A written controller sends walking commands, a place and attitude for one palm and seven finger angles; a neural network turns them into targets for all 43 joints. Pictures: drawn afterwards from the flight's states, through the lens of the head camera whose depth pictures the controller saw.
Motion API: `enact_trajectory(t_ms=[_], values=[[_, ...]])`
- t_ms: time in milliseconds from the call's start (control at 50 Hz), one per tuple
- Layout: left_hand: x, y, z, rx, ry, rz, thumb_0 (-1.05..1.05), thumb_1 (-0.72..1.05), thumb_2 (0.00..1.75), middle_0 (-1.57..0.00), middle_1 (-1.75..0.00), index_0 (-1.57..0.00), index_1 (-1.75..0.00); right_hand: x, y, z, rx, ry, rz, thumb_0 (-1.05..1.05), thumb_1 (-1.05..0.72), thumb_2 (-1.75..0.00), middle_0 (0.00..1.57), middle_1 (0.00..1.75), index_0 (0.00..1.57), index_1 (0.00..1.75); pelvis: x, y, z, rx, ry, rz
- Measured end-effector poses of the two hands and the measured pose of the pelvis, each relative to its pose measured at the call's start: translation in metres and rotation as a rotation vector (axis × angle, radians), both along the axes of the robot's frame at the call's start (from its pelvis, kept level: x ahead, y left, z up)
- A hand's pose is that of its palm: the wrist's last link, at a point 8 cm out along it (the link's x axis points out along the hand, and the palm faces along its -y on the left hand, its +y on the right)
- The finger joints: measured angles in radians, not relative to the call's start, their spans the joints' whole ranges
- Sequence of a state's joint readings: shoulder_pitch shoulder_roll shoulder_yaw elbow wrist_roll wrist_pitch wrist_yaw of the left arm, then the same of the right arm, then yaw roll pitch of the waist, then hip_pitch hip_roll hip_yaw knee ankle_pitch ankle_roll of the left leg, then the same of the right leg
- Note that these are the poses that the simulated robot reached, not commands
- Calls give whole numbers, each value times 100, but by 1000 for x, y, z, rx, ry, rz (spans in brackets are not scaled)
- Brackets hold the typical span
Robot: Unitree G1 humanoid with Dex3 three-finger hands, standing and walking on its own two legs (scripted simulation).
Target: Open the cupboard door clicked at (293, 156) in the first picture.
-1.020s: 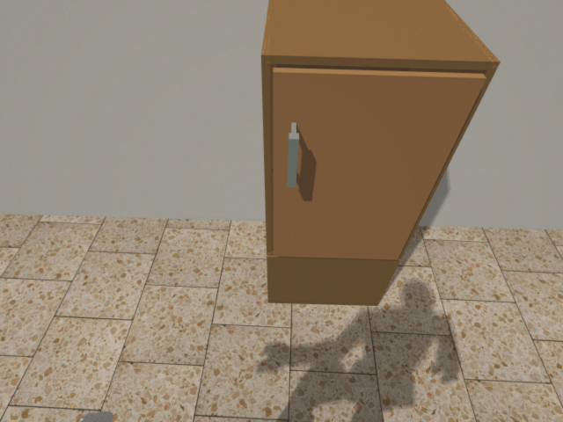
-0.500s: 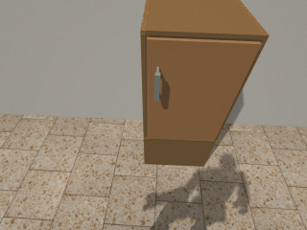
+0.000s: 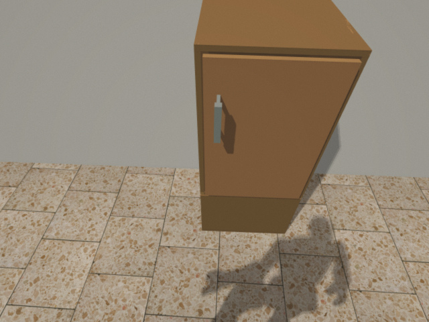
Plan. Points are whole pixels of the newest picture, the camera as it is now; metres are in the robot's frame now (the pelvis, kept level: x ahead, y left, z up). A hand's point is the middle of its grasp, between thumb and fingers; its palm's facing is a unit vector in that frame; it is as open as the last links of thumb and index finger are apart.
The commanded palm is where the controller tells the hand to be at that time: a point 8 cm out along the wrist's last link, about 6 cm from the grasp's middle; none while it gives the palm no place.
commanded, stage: look at it before walking up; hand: left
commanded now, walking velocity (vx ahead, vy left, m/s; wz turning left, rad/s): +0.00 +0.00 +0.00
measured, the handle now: (217, 119) +0.63 +0.03 +0.01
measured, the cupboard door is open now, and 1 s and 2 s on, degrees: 0 0 0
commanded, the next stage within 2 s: shuffle to correct the standing spot in 0.42 s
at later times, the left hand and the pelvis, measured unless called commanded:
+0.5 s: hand out of the picture +0.07 +0.23 -0.16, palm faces +0.00 -0.95 -0.30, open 7.4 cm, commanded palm none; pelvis +0.00 +0.00 +0.00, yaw +0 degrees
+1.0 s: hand out of the picture +0.02 +0.11 -0.18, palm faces +0.07 -0.98 -0.20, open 7.4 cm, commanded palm none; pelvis +0.05 -0.06 -0.01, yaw +1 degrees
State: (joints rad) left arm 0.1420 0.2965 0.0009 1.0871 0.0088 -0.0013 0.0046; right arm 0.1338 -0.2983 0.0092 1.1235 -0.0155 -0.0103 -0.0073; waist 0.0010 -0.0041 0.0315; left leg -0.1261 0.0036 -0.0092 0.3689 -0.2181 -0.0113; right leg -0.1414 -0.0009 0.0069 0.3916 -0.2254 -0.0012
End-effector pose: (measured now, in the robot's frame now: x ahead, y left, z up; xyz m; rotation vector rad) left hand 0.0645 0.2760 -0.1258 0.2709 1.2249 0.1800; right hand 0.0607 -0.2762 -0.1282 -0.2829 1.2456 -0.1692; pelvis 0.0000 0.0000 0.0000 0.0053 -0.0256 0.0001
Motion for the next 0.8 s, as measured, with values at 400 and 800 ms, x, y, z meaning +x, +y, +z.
enact_trajectory(t_ms=[400,800], values=[[-5,0,-1,0,25,12,1,90,89,-20,-30,-20,-30,3,-6,3,-16,5,1,1,-91,-90,20,29,20,30,4,-2,1,-1,3,0],[-32,-45,-23,-73,159,33,1,91,89,-20,-30,-20,-30,-22,12,-20,63,85,-74,1,-91,-90,20,29,20,30,22,-22,-8,24,15,-29]])
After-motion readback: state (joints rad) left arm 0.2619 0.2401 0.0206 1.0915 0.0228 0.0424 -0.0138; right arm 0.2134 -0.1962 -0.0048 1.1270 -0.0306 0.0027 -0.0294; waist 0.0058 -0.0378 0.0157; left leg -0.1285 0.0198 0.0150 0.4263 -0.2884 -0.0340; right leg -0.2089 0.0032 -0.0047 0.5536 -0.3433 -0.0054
